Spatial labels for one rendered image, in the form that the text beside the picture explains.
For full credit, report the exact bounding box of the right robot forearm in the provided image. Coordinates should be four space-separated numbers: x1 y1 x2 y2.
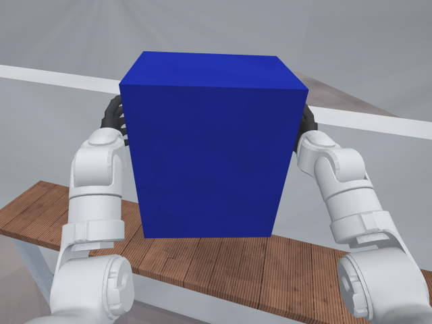
296 130 429 302

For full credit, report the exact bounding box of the left robot hand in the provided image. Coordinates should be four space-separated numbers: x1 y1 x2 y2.
101 95 129 146

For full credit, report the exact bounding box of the right robot upper arm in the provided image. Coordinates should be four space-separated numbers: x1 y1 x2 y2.
337 246 432 324

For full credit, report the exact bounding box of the left robot forearm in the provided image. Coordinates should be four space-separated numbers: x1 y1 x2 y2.
50 128 127 312

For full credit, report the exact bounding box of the carton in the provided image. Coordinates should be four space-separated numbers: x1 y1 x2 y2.
119 51 308 238

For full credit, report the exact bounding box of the right robot hand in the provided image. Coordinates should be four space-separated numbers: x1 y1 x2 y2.
293 103 318 152

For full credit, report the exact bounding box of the table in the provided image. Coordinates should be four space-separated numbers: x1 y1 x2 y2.
0 180 432 324

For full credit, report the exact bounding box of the left robot upper arm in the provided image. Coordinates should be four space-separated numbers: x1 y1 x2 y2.
23 254 135 324

